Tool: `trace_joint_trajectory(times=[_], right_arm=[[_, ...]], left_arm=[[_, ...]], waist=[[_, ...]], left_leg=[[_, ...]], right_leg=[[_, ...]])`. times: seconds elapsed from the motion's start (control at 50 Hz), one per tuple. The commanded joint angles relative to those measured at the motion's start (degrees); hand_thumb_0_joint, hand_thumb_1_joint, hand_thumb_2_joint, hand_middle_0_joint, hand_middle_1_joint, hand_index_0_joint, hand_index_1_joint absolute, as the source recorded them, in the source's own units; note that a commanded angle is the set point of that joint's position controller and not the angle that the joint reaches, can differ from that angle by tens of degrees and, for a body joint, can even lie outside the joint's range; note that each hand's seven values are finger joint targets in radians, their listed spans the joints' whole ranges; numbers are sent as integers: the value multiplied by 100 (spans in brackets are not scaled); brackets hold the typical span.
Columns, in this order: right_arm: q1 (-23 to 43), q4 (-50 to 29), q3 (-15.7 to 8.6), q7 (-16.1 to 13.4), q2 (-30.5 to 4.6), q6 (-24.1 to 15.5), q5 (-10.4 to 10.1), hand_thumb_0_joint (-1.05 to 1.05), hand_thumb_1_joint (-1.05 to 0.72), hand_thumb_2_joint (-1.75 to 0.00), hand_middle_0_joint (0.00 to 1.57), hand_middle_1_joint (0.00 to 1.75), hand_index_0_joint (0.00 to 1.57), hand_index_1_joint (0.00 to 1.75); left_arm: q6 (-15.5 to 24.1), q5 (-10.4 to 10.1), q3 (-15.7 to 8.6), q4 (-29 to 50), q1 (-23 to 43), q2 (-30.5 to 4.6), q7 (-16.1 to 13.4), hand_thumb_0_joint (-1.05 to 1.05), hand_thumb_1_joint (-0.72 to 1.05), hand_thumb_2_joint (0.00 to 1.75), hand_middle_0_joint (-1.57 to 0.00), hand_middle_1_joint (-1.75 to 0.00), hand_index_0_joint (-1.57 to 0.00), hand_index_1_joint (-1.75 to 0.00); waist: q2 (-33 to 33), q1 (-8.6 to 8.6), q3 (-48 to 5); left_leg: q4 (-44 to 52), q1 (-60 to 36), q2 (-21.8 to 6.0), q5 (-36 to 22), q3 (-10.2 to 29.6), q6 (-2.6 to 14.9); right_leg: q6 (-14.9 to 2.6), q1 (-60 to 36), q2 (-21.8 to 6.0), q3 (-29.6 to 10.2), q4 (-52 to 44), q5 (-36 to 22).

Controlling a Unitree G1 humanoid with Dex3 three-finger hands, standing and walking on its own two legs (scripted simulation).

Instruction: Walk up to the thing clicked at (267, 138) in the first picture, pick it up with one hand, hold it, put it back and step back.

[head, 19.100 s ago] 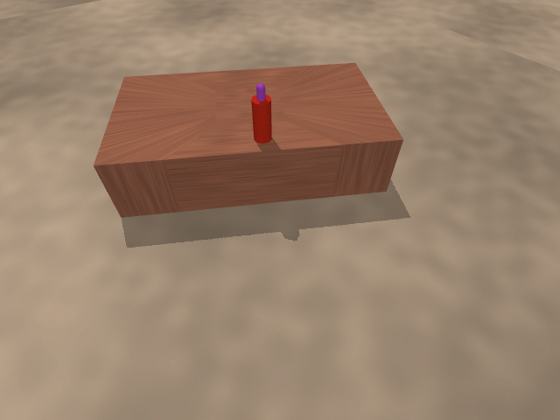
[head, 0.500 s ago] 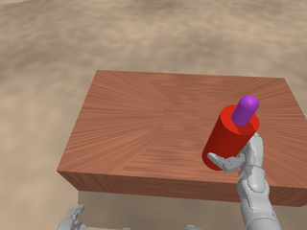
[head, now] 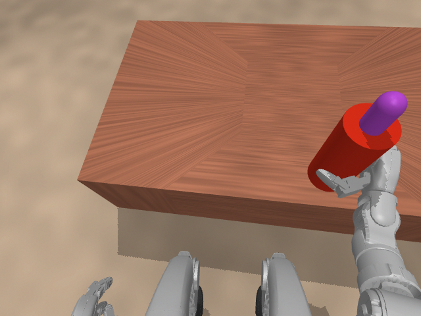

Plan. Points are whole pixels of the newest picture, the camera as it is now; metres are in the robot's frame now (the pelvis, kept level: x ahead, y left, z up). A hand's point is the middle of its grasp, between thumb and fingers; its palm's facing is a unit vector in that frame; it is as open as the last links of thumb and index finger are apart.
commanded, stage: crouch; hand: right
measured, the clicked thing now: (352, 145) +0.41 -0.21 +0.04
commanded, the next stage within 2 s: lower in 0.62 s
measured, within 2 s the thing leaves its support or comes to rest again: rests again in 1.44 s
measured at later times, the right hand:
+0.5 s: hand (332, 160) +0.44 -0.23 -0.09, palm faces +0.26 +0.97 -0.02, open 11.2 cm
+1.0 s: hand (324, 168) +0.45 -0.23 -0.16, palm faces +0.26 +0.97 -0.01, open 11.2 cm
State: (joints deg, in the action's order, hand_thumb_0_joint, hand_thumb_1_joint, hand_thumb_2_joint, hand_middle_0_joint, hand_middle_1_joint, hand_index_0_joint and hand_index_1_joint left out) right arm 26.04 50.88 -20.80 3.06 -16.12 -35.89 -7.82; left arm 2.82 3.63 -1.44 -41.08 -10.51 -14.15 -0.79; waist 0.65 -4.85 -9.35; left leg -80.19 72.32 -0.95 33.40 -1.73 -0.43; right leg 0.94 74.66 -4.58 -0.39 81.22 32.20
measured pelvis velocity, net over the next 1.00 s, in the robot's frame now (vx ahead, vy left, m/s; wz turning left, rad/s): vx -0.03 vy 0.00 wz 0.03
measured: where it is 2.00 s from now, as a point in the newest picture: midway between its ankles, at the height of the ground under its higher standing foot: outside the picture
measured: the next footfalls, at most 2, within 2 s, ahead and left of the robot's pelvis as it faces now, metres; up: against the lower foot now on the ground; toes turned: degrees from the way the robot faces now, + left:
none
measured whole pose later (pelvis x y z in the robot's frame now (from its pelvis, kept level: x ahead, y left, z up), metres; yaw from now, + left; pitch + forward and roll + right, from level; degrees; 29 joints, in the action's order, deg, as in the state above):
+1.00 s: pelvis -0.03 +0.00 -0.14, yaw +2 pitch +35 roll +4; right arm 40.7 57.0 -29.0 5.5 -23.3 -32.1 -4.7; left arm 0.6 5.1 -0.2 -39.4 -7.7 -14.2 1.4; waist -0.4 -7.3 -10.7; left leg -107.5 104.0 -0.9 39.0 -2.5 -0.6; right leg 0.6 107.6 -4.4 -3.4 109.3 37.5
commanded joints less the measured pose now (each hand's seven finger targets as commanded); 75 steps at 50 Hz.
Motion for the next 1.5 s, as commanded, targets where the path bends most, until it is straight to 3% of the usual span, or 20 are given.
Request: trace_joint_trajectory(times=[0.0, 0.14, 0.24, 0.32, 0.34, 0.44, 0.5, 0.56, 0.68, 0.74, 0.78, 0.84, 0.92, 0.94, 1.04, 1.06, 1.14, 1.16, 1.22, 1.48], right_arm=[[2599, -1452, -386, 83, -1388, -651, -89, 0, -12, -130, 126, 142, 130, 142], [2755, -1041, -514, 21, -1399, -504, -12, 0, -7, -130, 126, 143, 131, 143], [3151, -1397, -779, 17, -1840, -533, 46, 0, -4, -128, 125, 142, 130, 142], [3342, -1374, -814, 45, -1986, -487, 63, 0, -5, -131, 127, 144, 132, 144], [3258, -1183, -553, 122, -1601, -422, 42, 0, -7, -131, 127, 144, 132, 144], [3585, -1460, -898, 138, -2174, -425, 75, 0, -6, -130, 126, 143, 131, 143], [3420, -1091, -692, 168, -1767, -340, 37, 0, -7, -133, 128, 145, 133, 145], [3602, -1310, -947, 162, -2289, -330, 109, 0, -7, -133, 128, 145, 133, 145], [3526, -1158, -803, 225, -1956, -206, 96, 0, -5, -132, 127, 145, 132, 145], [3723, -1373, -972, 208, -2243, -206, 136, 0, -8, -131, 127, 144, 132, 144], [3481, -714, -851, 213, -1852, -156, 108, 0, -5, -132, 127, 145, 132, 145], [3703, -1028, -1105, 184, -2359, -280, 164, 0, -2, -129, 125, 142, 130, 142], [3818, -908, -779, 317, -1950, -288, 164, 0, -7, -130, 124, 142, 129, 142], [4153, -1345, -1082, 279, -2474, -347, 187, 0, -7, -131, 124, 142, 129, 142], [4191, -1189, -891, 274, -2195, -280, 135, 0, -2, -132, 124, 144, 129, 144], [4326, -1405, -1111, 224, -2543, -288, 156, 0, 0, -131, 123, 144, 129, 144], [4258, -1298, -1009, 215, -2445, -214, 201, 0, -2, -134, 126, 147, 132, 147], [4269, -1427, -1287, 168, -2778, -207, 191, 0, -1, -134, 126, 146, 132, 146], [4235, -1150, -1067, 231, -2449, -150, 167, 0, 0, -133, 125, 146, 131, 146], [4354, -1175, -1319, 303, -2832, -50, 242, 0, -1, -133, 124, 145, 130, 145]], left_arm=[[82, 7, -307, 480, -408, -1058, -43, 0, 90, 91, -20, -30, -20, -30], [8, 30, -307, 425, -468, -999, 6, 0, 90, 91, -20, -30, -20, -30], [-24, 38, -282, 457, -427, -997, 25, 0, 89, 91, -20, -30, -20, -30], [-40, 67, -270, 412, -535, -978, 10, 0, 89, 91, -20, -30, -19, -30], [-24, 55, -270, 425, -501, -987, 20, 0, 89, 91, -20, -30, -20, -30], [-43, 54, -275, 412, -484, -1064, 20, 0, 89, 91, -20, -30, -20, -30], [-42, 54, -258, 406, -450, -1023, 44, 0, 89, 91, -20, -30, -20, -30], [-66, 64, -276, 390, -493, -1088, 32, 0, 89, 91, -20, -30, -20, -30], [-105, 62, -269, 439, -477, -1075, 72, 0, 89, 91, -20, -30, -20, -30], [-135, 79, -275, 440, -469, -1096, 80, 0, 89, 91, -20, -30, -20, -30], [-142, 80, -256, 418, -468, -1045, 97, 0, 89, 91, -20, -30, -20, -30], [-157, 108, -236, 460, -514, -1027, 123, 0, 89, 90, -20, -30, -20, -30], [-151, 135, -259, 443, -465, -1118, 154, 0, 89, 90, -20, -30, -20, -30], [-162, 140, -282, 427, -552, -1181, 145, 0, 89, 90, -21, -30, -20, -30], [-191, 126, -251, 472, -510, -1174, 167, 0, 89, 90, -20, -30, -20, -30], [-203, 115, -277, 472, -578, -1217, 149, 0, 89, 91, -21, -30, -20, -30], [-242, 137, -282, 471, -632, -1244, 151, 0, 89, 90, -20, -30, -20, -30], [-259, 120, -262, 473, -663, -1230, 136, 0, 89, 91, -20, -30, -20, -30], [-265, 114, -237, 393, -601, -1206, 150, 0, 90, 90, -20, -30, -20, -30], [-321, 131, -266, 420, -717, -1286, 137, 0, 90, 90, -20, -30, -20, -30]], waist=[[-865, 83, -3572], [-538, -60, -3391], [-876, 39, -3506], [-921, -51, -3921], [-804, -171, -3871], [-1113, -24, -3819], [-944, -138, -3787], [-1183, -39, -3950], [-1062, -124, -4024], [-1296, -65, -4006], [-876, -242, -3534], [-937, -104, -3819], [-1158, -222, -3854], [-1473, -122, -4077], [-1341, -183, -4117], [-1330, -140, -4226], [-1285, -172, -4504], [-1189, -90, -4482], [-1248, -177, -4145], [-1235, -135, -4219]], left_leg=[[628, -768, 219, -1750, -20, 175], [350, -459, 232, -1316, -12, 184], [33, -18, 216, -1016, -14, 233], [-111, -24, 214, -1423, 37, 187], [-136, 0, 214, -1392, -1, 185], [-407, 461, 213, -1038, -39, 242], [-487, 504, 218, -1167, -62, 215], [-645, 662, 211, -1201, -45, 233], [-865, 775, 211, -1327, -76, 222], [-1032, 1104, 206, -1119, -100, 256], [-1086, 1283, 220, -1007, -141, 230], [-1293, 1182, 195, -1077, -47, 229], [-1563, 1755, 201, -955, -115, 249], [-1681, 1828, 185, -978, -117, 275], [-1808, 1905, 180, -640, -162, 266], [-1844, 1845, 171, -672, -168, 263], [-2009, 1723, 179, -925, -142, 236], [-2053, 1649, 174, -1025, -140, 232], [-2136, 1967, 173, -823, -127, 242], [-2438, 2147, 196, -772, -150, 249]], right_leg=[[-126, -2418, 267, -261, -572, -2066], [-189, -1342, 280, -244, -178, -1223], [-145, -1112, 268, -307, -65, -910], [-204, -1101, 249, -215, 368, -1337], [-206, -1001, 255, -255, 384, -1285], [-155, -837, 252, -321, 457, -1028], [-181, -683, 246, -323, 627, -1093], [-170, -749, 244, -320, 751, -1235], [-172, -539, 243, -349, 975, -1388], [-145, -603, 223, -395, 1030, -1290], [-182, -90, 226, -400, 1179, -999], [-217, 311, 247, -300, 1428, -936], [-172, 101, 221, -378, 1642, -1036], [-137, -43, 220, -394, 1645, -1142], [-141, 348, 250, -370, 1787, -625], [-137, 344, 248, -368, 1806, -622], [-156, 397, 239, -324, 2078, -911], [-164, 500, 234, -305, 2116, -973], [-170, 835, 234, -292, 2224, -737], [-173, 1140, 199, -233, 2535, -600]])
